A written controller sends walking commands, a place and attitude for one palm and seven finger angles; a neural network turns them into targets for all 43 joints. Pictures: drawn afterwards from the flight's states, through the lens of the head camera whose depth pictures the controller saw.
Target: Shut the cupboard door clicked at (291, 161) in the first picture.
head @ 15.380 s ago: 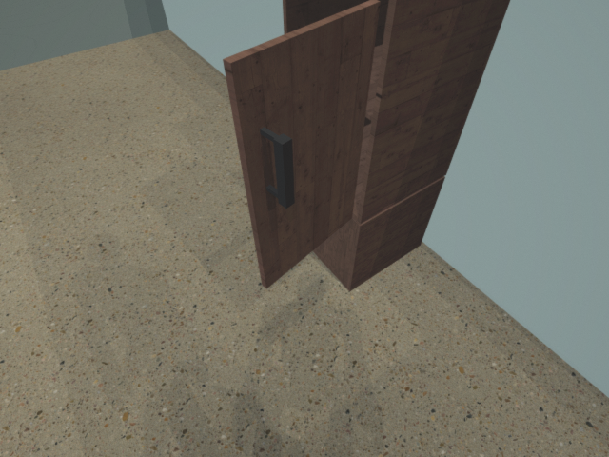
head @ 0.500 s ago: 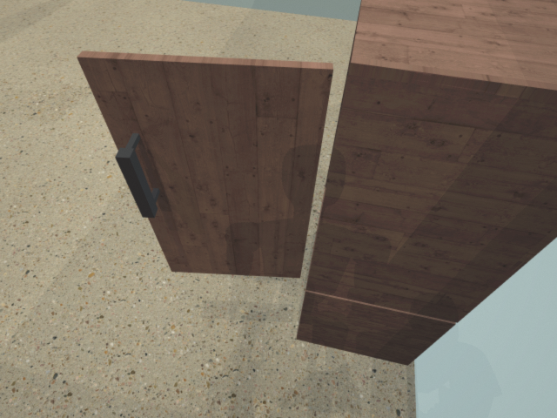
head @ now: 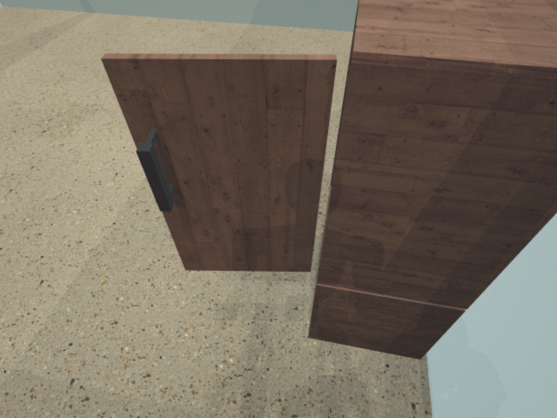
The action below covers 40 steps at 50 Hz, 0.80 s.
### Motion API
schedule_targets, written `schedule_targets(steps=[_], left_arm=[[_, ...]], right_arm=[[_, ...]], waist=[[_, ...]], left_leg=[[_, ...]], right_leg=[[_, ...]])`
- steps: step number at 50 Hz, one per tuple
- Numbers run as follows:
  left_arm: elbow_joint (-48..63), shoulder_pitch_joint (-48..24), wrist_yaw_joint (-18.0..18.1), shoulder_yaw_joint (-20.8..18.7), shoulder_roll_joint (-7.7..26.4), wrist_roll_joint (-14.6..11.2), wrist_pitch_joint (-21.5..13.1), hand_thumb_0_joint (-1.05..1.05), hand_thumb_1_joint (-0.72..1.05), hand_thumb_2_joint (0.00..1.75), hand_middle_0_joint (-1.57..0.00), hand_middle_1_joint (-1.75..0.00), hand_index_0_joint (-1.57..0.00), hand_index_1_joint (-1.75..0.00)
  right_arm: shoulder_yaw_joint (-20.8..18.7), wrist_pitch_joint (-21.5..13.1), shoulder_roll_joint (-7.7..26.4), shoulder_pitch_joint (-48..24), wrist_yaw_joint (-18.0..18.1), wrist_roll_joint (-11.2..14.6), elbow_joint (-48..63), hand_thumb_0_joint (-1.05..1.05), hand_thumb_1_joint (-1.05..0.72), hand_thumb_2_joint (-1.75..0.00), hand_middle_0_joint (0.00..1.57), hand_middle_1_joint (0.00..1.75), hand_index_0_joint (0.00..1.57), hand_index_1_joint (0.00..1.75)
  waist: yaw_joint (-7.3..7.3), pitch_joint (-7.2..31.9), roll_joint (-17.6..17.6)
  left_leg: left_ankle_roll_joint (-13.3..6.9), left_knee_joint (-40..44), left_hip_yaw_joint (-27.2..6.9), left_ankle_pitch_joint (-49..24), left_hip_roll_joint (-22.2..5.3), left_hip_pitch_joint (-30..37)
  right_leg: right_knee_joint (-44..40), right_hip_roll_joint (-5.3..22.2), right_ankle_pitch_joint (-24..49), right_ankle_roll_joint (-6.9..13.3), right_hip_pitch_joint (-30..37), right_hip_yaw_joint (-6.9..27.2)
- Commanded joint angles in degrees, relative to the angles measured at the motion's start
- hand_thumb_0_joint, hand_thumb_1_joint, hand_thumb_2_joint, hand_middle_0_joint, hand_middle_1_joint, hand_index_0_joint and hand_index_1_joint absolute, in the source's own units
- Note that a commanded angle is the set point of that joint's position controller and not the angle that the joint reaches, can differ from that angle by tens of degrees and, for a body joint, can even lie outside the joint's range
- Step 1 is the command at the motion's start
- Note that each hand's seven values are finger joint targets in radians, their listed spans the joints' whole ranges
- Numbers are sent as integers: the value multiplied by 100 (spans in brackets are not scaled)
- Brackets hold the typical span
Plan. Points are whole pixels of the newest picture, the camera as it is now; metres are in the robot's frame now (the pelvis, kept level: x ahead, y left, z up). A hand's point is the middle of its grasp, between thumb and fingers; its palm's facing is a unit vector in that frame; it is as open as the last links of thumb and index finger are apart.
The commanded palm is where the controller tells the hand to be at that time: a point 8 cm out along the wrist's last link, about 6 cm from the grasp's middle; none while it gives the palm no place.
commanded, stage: look again from close up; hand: left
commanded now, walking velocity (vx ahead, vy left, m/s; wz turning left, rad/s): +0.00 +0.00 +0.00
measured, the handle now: (159, 172) +0.51 +0.26 +0.06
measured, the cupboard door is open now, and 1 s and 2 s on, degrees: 100 100 100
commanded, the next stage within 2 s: shuffle to correct the standing spot in 0.16 s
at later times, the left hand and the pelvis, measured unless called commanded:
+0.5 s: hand out of the picture -0.02 +0.18 -0.18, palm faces +0.02 -0.98 -0.19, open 7.4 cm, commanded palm none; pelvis +0.01 +0.00 +0.00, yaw +0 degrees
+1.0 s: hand out of the picture +0.09 +0.19 -0.17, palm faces +0.00 -0.97 -0.25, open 7.4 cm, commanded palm none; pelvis +0.03 +0.00 +0.00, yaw -1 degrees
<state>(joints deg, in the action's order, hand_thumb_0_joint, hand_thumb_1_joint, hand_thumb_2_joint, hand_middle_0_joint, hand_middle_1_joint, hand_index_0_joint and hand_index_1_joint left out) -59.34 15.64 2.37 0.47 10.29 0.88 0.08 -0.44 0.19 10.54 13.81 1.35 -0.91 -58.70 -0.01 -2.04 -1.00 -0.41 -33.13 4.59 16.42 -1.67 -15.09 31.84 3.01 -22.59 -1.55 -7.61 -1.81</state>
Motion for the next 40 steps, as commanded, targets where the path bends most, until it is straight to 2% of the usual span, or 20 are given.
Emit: schedule_targets(steps=[1, 3, 7, 13, 15, 20, 23, 25, 27, 28, 29, 30, 31, 32, 33, 34, 35, 36, 38, 40], left_arm=[[222, 335, -21, -122, 693, 14, -45, 0, 90, 90, -20, -30, -20, -30], [204, 380, -30, -115, 727, 0, -57, 0, 90, 90, -20, -30, -20, -30], [160, 425, -45, -87, 770, -1, -94, 0, 90, 90, -20, -30, -20, -30], [12, 492, -46, -80, 804, -16, -127, 0, 90, 90, -20, -30, -20, -30], [-64, 589, -49, -70, 721, -1, -108, 0, 90, 90, -20, -30, -20, -30], [-91, 690, -84, -180, 871, 33, -80, 0, 90, 90, -20, -30, -20, -30], [-117, 851, -77, -268, 956, 40, -101, 0, 90, 90, -20, -30, -20, -30], [-102, 834, -74, -303, 918, 50, -95, 0, 90, 90, -20, -30, -20, -30], [-26, 724, -80, -284, 736, 57, -86, 0, 90, 90, -20, -30, -20, -30], [38, 672, -82, -258, 585, 57, -92, 0, 90, 90, -20, -30, -20, -30], [127, 488, -72, -202, 408, 55, -101, 0, 90, 90, -20, -30, -20, -30], [202, 284, -49, -171, 338, 33, -97, 0, 90, 90, -20, -30, -20, -30], [211, 200, -45, -158, 267, 13, -100, 0, 90, 90, -20, -30, -20, -30], [139, 326, -40, -166, 209, -12, -105, 0, 90, 90, -20, -30, -20, -30], [21, 639, -38, -172, 180, -29, -123, 0, 90, 90, -20, -30, -20, -30], [-122, 908, -28, -182, 330, -20, -168, 0, 90, 90, -20, -30, -20, -30], [-170, 939, -5, -188, 565, -18, -216, 0, 90, 90, -20, -30, -20, -30], [-134, 844, -1, -176, 724, -43, -224, 0, 90, 90, -20, -30, -20, -30], [-119, 650, 28, -187, 734, -31, -207, 0, 90, 90, -20, -30, -20, -30], [-62, 637, 73, -188, 684, -16, -170, 0, 90, 90, -20, -30, -20, -30]], right_arm=[[-76, -84, 598, 152, -41, -13, 269, 0, -90, -90, 20, 30, 20, 30], [-67, -105, 657, 158, -46, -13, 270, 0, -90, -90, 20, 30, 20, 30], [-48, -137, 690, 177, -48, 14, 202, 0, -90, -90, 20, 30, 20, 30], [-37, -187, 700, 190, -27, 36, 5, 0, -90, -90, 20, 30, 20, 30], [-11, -157, 624, 283, -40, 27, -73, 0, -90, -90, 20, 30, 20, 30], [-26, -100, 481, 298, -103, -5, -33, 0, -90, -90, 20, 30, 20, 30], [-15, -144, 403, 306, -107, -7, 33, 0, -90, -90, 20, 30, 20, 30], [-23, -188, 433, 462, -92, -3, 8, 0, -90, -90, 20, 30, 20, 30], [-51, -230, 624, 845, -60, -6, -146, 0, -90, -90, 20, 30, 20, 30], [-93, -236, 836, 1154, -22, -24, -223, 0, -90, -90, 20, 30, 20, 30], [-110, -232, 897, 1382, 24, -28, -282, 0, -90, -90, 20, 30, 20, 30], [-78, -221, 788, 1370, 55, -28, -272, 0, -90, -90, 20, 30, 20, 30], [-45, -223, 660, 1181, 83, -30, -250, 0, -90, -90, 20, 30, 20, 30], [-20, -218, 625, 878, 97, -29, -182, 0, -90, -90, 20, 30, 20, 30], [-3, -213, 621, 566, 114, -5, -111, 0, -90, -90, 20, 30, 20, 30], [-10, -228, 607, 334, 122, 47, -67, 0, -90, -90, 20, 30, 20, 30], [-14, -237, 474, 329, 110, 92, -19, 0, -90, -90, 20, 30, 20, 30], [-4, -230, 359, 430, 92, 93, -62, 0, -90, -90, 20, 30, 20, 30], [-38, -141, 280, 359, 93, 62, -150, 0, -90, -90, 20, 30, 20, 30], [-53, -112, 251, 477, 102, 63, -204, 0, -90, -90, 20, 30, 20, 30]], waist=[[14, -582, 48], [22, -298, 51], [32, -218, 196], [51, -7, 75], [59, -7, 74], [88, -565, 465], [126, -566, 767], [54, -477, 540], [-67, -363, -346], [-155, -161, -1002], [-211, -159, -1450], [-203, -252, -1221], [-100, -316, -862], [55, -233, -673], [252, 0, -506], [348, 190, -130], [223, 293, 325], [143, 299, 288], [94, 135, 823], [86, 249, 900]], left_leg=[[-193, 1171, -638, 228, -316, -147], [-187, 1182, -644, 140, -337, 45], [-179, 1172, -570, -196, -361, 180], [-165, 1072, -498, -945, -413, 435], [-157, 1031, -432, -411, -364, 421], [-100, 509, -113, 442, -60, -191], [-79, 39, 102, 170, 60, -481], [-119, 184, 68, -258, 4, -162], [-337, 553, -462, -1193, -372, 501], [-631, 845, -1072, -1638, -816, 960], [-972, 1173, -1642, -2289, -1230, 1292], [-1188, 1280, -1802, -2993, -1466, 1217], [-1267, 1119, -1686, -3770, -1502, 1070], [-1146, 955, -1347, -4044, -1363, 713], [-891, 742, -983, -3900, -1097, 539], [-556, 460, -684, -3409, -782, 389], [-236, 429, -430, -2400, -493, 130], [-92, 675, -320, -1436, -362, 25], [-9, 608, -233, -1397, -293, 172], [-2, 604, -187, -1766, -317, 225]], right_leg=[[-907, 134, -122, 338, -854, 343], [-887, 170, -2, 322, -795, 345], [-987, 233, 296, 302, -754, 389], [-963, 277, 968, 277, -574, 385], [-975, 285, 415, 305, -574, 408], [-1289, 547, -734, 550, -810, 825], [-1234, 803, 39, 699, -479, 1006], [-818, 710, 581, 656, -541, 725], [85, 234, 654, 444, -913, -5], [837, -85, 120, 335, -1294, -430], [1466, -269, -804, 281, -1853, -551], [1836, -139, -1350, 303, -2077, -336], [1647, -17, -1309, 312, -1947, -194], [1031, 70, -920, 292, -1395, -130], [93, 62, -10, 256, -715, -118], [-654, 158, 1421, 241, -157, 88], [-656, 574, 3090, 391, 177, 578], [-551, 963, 4048, 556, 281, 687], [-324, 893, 4827, 576, 109, 570], [-182, 855, 5253, 549, 222, 470]])
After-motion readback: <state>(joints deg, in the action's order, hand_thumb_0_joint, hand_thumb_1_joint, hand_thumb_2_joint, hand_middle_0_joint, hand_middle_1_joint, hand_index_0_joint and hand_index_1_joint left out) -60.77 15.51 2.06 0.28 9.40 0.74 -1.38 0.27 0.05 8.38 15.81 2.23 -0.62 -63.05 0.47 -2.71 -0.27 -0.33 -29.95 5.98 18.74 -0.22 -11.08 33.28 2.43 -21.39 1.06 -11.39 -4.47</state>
